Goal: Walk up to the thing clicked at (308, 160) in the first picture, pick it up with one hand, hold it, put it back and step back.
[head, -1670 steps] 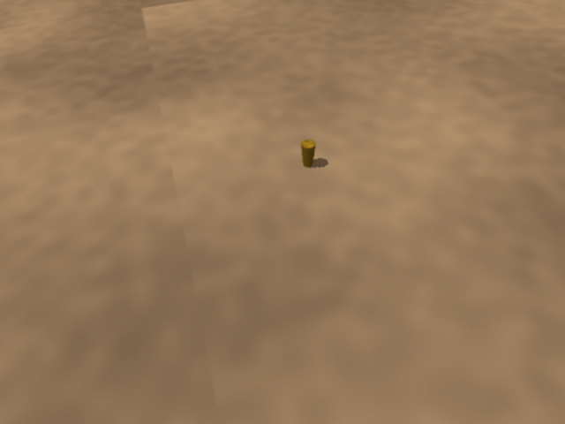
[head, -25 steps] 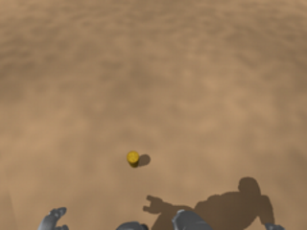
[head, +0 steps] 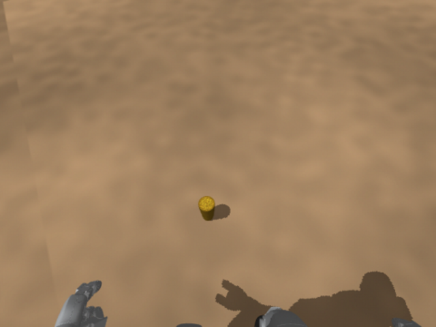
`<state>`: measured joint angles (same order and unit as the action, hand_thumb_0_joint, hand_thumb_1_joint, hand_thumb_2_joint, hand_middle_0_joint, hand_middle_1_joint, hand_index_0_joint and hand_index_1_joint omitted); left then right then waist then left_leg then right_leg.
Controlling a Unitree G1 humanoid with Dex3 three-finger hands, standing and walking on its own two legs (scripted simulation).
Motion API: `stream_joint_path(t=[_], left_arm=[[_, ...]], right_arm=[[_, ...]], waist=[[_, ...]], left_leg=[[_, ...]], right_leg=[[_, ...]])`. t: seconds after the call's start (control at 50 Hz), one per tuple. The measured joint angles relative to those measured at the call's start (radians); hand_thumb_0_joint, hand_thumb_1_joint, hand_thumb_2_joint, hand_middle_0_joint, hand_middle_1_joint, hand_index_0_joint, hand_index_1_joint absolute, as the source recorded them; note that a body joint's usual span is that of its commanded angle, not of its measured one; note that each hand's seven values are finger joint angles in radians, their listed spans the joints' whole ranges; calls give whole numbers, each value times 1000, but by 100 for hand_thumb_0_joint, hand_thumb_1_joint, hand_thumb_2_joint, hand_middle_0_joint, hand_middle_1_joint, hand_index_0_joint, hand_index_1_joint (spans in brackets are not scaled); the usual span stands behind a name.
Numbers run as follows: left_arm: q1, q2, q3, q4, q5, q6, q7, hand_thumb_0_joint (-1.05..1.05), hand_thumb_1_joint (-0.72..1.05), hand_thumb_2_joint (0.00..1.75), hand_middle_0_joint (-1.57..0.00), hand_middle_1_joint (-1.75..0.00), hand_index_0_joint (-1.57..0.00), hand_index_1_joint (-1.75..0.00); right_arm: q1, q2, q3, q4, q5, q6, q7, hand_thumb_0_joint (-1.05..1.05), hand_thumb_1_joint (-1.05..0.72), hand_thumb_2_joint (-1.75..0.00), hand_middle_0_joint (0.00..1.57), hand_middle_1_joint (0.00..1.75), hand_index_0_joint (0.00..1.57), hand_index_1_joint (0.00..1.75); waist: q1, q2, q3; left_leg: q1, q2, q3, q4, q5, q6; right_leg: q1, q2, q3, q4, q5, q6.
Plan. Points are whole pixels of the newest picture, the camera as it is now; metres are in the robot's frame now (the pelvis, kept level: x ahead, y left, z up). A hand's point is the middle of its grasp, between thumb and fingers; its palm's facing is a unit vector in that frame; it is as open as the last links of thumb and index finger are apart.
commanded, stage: step back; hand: left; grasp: from the side
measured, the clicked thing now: (207, 210) +0.62 +0.10 -0.69
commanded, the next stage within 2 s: none
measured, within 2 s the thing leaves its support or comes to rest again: neither
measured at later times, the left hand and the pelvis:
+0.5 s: hand out of the picture -0.05 +0.24 -0.14, palm faces -0.10 -0.91 -0.40, open 7.4 cm; pelvis -0.15 -0.02 +0.00, yaw -5 degrees
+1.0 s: hand out of the picture -0.19 +0.23 -0.15, palm faces -0.09 -0.92 -0.38, open 7.4 cm; pelvis -0.31 -0.04 +0.00, yaw -5 degrees
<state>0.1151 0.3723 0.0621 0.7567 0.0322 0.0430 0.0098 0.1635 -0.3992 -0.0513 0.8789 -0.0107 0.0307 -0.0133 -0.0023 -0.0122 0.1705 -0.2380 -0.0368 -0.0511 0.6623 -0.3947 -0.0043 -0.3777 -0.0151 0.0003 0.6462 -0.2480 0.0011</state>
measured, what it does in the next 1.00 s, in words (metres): walks backwards: right foot, then left foot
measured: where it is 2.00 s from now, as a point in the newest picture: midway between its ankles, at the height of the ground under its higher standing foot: outside the picture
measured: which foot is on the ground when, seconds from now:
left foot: down 0.00-0.44, up 0.46-0.68, down 0.70-1.00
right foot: down 0.00-0.02, up 0.04-0.38, down 0.40-0.72, up 0.74-1.00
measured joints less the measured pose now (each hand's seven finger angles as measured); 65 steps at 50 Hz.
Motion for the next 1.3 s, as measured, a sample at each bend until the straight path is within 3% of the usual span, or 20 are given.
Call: stream_joint_path(t=[0.04,0.1,0.2,0.3,0.4,0.44,0.5,0.58,0.66,0.7,0.74,0.8,0.84,0.9,0.98,1.04,1.08,1.14,1.2,1.3], left_arm=[[-15,18,5,3,-7,10,-1,0,90,90,-21,-30,-21,-30],[-8,17,12,33,-7,28,7,0,90,90,-21,-30,-21,-30],[28,23,23,44,-14,24,4,0,90,90,-21,-30,-21,-30],[59,33,32,52,-9,25,-1,0,90,90,-21,-30,-21,-30],[75,33,31,69,-5,12,-15,1,90,90,-21,-30,-21,-30],[77,9,30,84,5,2,-18,0,90,90,-21,-30,-20,-30],[95,-4,15,78,8,4,-26,0,90,90,-21,-30,-21,-30],[85,-16,9,65,14,11,-14,1,90,90,-21,-30,-21,-30],[44,-2,9,24,17,7,-3,1,90,90,-21,-30,-21,-30],[19,11,7,1,8,9,-3,1,90,90,-21,-30,-21,-30],[-11,29,10,-5,-2,18,-1,1,90,90,-21,-30,-21,-30],[-20,24,14,15,-8,34,6,0,90,90,-21,-30,-21,-30],[-11,26,15,26,-14,37,5,0,90,90,-21,-30,-21,-30],[13,26,21,36,-12,34,-3,0,90,90,-21,-30,-21,-30],[48,34,21,54,-6,34,-14,0,90,90,-21,-30,-21,-30],[70,37,20,78,-5,24,-21,0,90,90,-21,-30,-21,-30],[78,19,22,101,3,12,-20,0,90,90,-21,-30,-21,-30],[106,4,12,108,11,15,-26,0,90,90,-21,-30,-21,-30],[119,-8,4,111,16,14,-16,1,90,90,-21,-30,-21,-30],[93,-1,4,85,22,-10,-3,1,90,90,-21,-30,-21,-30]], right_arm=[[-10,23,-5,9,-15,-5,2,1,-91,-90,20,30,20,30],[-5,39,8,4,-21,-9,15,1,-91,-90,20,30,20,30],[-6,53,15,-14,-20,-13,3,1,-90,-90,20,30,20,30],[-34,51,12,-57,-18,-19,-4,1,-90,-90,20,30,21,30],[-55,23,10,-83,-17,-7,3,1,-90,-90,20,30,21,30],[-66,1,3,-74,-8,5,2,1,-90,-90,20,30,21,30],[-47,-1,-5,-47,5,22,-10,1,-90,-90,20,30,20,30],[3,-8,-2,-33,13,13,-9,1,-91,-90,20,30,20,30],[43,0,4,-24,4,6,-7,1,-91,-90,20,30,20,30],[57,6,4,-18,-3,-3,-5,1,-91,-90,20,30,20,30],[49,32,6,0,-15,-6,-3,1,-91,-90,20,30,20,30],[44,44,18,4,-23,-11,9,1,-90,-90,20,30,20,30],[38,49,24,2,-26,-12,5,1,-90,-90,20,30,20,30],[17,44,19,-15,-29,-11,0,1,-90,-90,20,30,21,30],[-20,28,12,-55,-31,-13,-2,1,-90,-90,20,30,21,30],[-47,5,11,-76,-28,-5,0,1,-90,-90,20,30,21,30],[-66,-20,5,-73,-21,7,0,1,-90,-90,20,30,21,30],[-49,-18,-8,-50,-9,26,-16,1,-90,-90,20,30,20,30],[-15,-23,-5,-34,0,26,-15,1,-91,-90,20,30,20,30],[35,-14,1,-2,-7,23,-4,1,-91,-90,20,30,20,30]], waist=[[9,-49,25],[-9,-39,16],[2,-34,0],[9,-27,12],[13,-4,7],[5,48,12],[16,36,-10],[19,24,-30],[6,11,-26],[-5,2,-18],[6,-50,9],[-10,-38,10],[-11,-39,-1],[-6,-30,-10],[5,-17,-11],[17,-2,-18],[14,46,-13],[29,36,-33],[34,28,-46],[27,31,-44]], left_leg=[[13,-24,29,-30,23,27],[-9,1,16,-28,47,39],[-28,34,27,-79,111,38],[-79,59,54,-58,141,33],[-164,84,73,11,155,5],[-196,105,38,53,146,0],[-253,2,-34,267,-64,0],[-242,-64,-49,436,-86,1],[-117,-31,-10,233,-98,1],[-33,-9,19,32,7,8],[-25,-33,46,2,50,27],[-52,-3,29,2,77,33],[-62,15,28,-32,115,27],[-88,42,33,-62,161,24],[-140,77,46,-65,206,14],[-196,103,53,-34,227,-12],[-242,126,16,17,213,-11],[-306,17,-63,227,-35,-9],[-320,-61,-81,430,-63,-9],[-184,-45,-38,360,-101,-15]], right_leg=[[-27,-13,39,57,-31,-2],[-80,90,123,297,-249,-16],[-90,140,157,530,-264,-4],[-10,95,143,415,-269,24],[124,34,70,59,-157,-4],[139,59,41,10,-134,0],[102,32,50,39,-118,-9],[75,3,50,8,-66,-10],[30,-10,17,15,-34,-3],[-5,-18,-4,56,-36,4],[-40,-32,30,120,-81,-3],[-98,75,111,359,-270,-18],[-122,119,144,507,-276,-22],[-100,126,145,580,-266,-2],[6,75,116,399,-273,15],[117,30,70,118,-212,-2],[148,51,37,25,-171,-4],[101,28,38,68,-157,-15],[86,-1,33,40,-114,-16],[45,-19,-12,31,-70,-18]])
